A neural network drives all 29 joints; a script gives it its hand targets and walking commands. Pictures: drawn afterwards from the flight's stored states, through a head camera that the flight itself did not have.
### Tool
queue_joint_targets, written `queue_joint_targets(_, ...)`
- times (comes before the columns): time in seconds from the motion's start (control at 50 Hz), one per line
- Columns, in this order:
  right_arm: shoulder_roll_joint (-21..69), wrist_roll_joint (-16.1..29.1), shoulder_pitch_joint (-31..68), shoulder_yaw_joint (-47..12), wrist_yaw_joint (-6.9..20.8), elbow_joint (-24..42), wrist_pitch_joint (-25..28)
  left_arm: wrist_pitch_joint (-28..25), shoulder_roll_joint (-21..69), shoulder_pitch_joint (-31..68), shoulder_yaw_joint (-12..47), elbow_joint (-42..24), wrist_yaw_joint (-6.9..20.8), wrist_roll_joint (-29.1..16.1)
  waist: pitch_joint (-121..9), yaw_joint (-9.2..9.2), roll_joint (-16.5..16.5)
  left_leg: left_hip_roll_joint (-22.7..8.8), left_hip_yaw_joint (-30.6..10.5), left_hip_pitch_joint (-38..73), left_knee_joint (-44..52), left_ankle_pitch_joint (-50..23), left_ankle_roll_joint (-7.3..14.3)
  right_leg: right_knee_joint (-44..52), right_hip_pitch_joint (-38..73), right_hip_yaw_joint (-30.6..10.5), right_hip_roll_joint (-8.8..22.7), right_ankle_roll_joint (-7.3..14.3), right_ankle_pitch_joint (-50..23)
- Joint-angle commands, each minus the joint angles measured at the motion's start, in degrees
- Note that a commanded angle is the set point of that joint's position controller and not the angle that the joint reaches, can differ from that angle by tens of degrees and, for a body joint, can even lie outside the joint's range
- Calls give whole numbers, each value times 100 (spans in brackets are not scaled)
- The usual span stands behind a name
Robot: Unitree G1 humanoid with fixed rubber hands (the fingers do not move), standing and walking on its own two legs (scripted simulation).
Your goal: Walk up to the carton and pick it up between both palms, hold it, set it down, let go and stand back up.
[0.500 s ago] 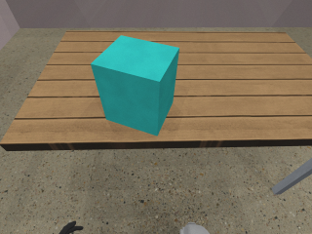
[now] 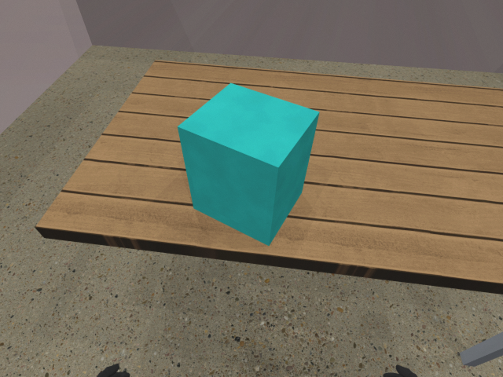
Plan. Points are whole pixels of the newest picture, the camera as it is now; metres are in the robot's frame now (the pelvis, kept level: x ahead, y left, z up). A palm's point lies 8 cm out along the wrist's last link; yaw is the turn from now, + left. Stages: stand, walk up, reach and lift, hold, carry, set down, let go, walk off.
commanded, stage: walk up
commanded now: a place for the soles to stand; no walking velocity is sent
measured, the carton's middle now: (250, 165) +0.53 +0.02 +0.02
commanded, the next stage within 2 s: none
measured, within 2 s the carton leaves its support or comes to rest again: neither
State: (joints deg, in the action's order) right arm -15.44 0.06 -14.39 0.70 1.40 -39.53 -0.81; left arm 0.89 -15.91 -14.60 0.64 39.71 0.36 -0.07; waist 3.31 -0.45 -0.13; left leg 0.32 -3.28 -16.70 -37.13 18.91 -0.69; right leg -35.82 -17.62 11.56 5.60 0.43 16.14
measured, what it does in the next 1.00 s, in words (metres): steps on the spot: right foot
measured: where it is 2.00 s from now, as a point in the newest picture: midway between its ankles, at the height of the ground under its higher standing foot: outside the picture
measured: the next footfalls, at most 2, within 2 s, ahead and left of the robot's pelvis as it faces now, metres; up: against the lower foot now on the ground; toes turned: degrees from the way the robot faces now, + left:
right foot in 0.84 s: +0.16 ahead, -0.07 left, +0.00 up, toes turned +0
left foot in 1.02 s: +0.11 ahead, +0.17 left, +0.00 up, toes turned +2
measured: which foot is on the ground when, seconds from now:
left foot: down 0.00-0.86, up 0.88-1.00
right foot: down 0.00-0.60, up 0.62-0.82, down 0.84-1.00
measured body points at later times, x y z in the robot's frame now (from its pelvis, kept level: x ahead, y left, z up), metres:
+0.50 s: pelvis +0.01 +0.01 +0.00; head +0.01 +0.02 +0.45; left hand +0.07 +0.28 -0.12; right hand +0.11 -0.24 -0.12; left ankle +0.01 +0.13 -0.72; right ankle +0.03 -0.12 -0.72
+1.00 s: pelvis +0.07 +0.05 -0.01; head +0.09 +0.03 +0.44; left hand +0.13 +0.30 -0.12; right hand +0.16 -0.21 -0.15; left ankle +0.06 +0.16 -0.71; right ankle +0.12 -0.07 -0.72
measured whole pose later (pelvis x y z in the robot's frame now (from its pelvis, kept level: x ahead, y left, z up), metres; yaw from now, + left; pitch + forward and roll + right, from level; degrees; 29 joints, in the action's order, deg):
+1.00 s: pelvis +0.07 +0.05 -0.01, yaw +1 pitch -2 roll -1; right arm -16.0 -1.5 -16.2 1.1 0.3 -43.1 -3.6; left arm 0.4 -11.8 -21.1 -1.4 38.4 -1.7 2.0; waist 4.5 -0.7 -3.1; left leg -1.1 1.0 -18.6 -47.0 29.4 -0.9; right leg -40.4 -21.3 -0.6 -1.2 0.4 17.1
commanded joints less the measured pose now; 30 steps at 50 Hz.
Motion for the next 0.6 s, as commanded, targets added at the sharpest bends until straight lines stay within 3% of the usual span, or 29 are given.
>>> queue_joint_targets(0.0,-907,12,-106,314,-47,495,154,-154,-975,86,-300,-667,-31,-2,-602,50,116,-388,-572,32,484,-1477,418,950,392,-823,635,388,-519)
queue_joint_targets(0.1,-933,29,-62,344,-34,470,123,-98,-1014,59,-339,-716,-43,15,-471,36,56,-308,-684,-204,618,-1152,433,965,441,-760,643,383,-3)
queue_joint_targets(0.24,-1018,52,-14,390,-34,454,123,-92,-940,-14,-359,-716,-41,25,-392,-3,-200,-347,-1102,-709,981,-785,554,699,766,-639,404,274,243)
queue_joint_targets(0.4,-947,33,-98,392,-27,441,105,-117,-998,-133,-399,-647,-61,45,-392,16,-106,-204,-1037,-700,840,-800,489,847,780,-696,549,337,250)
queue_joint_targets(0.42,-775,-145,-515,428,94,325,66,-161,-954,-836,-510,-406,-136,248,-768,-25,-73,126,-729,-926,617,1545,539,1224,1356,-1028,764,524,2309)
queue_joint_targets(0.44,-647,-189,-361,426,163,416,27,-179,-1228,-926,-588,-299,-211,304,-119,-126,359,224,-301,-1639,60,1686,433,1785,1362,-1628,1371,786,3070)
queue_joint_targets(0.46,-476,-237,-321,400,235,512,15,-199,-1436,-990,-645,-136,-272,340,169,-193,775,122,146,-1794,-725,1181,267,2376,1229,-2064,2135,1160,3409)
queue_joint_targets(0.48,-505,-283,-296,420,265,578,22,-227,-1391,-916,-618,-62,-295,361,460,-169,687,-217,141,-1777,-1015,1017,174,2571,865,-2159,2490,1358,3152)
queue_joint_targets(0.5,-521,-272,-312,459,277,616,59,-255,-1327,-846,-578,7,-286,368,512,-129,615,-356,76,-1490,-867,927,143,2572,578,-1971,2443,1322,2763)
queue_joint_targets(0.52,-450,-246,-519,488,283,602,103,-255,-1286,-642,-536,61,-265,358,388,35,661,-414,81,-937,-449,728,169,2419,296,-1524,2237,1127,2519)
queue_joint_targets(0.54,-396,-215,-861,541,287,530,165,-228,-1206,-348,-488,52,-233,313,232,287,656,-291,183,29,180,386,268,2100,-268,-917,1833,818,2435)
queue_joint_targets(0.56,-480,-198,-1310,618,266,366,229,-174,-1019,-206,-423,2,-204,277,96,545,303,4,150,960,641,170,373,1420,-907,-339,1287,494,2522)
queue_joint_targets(0.58,-961,-186,-1431,731,176,286,267,-133,-655,-167,-325,-172,-166,183,296,683,-866,-452,-1205,826,1757,1359,660,104,-1358,209,467,101,2317)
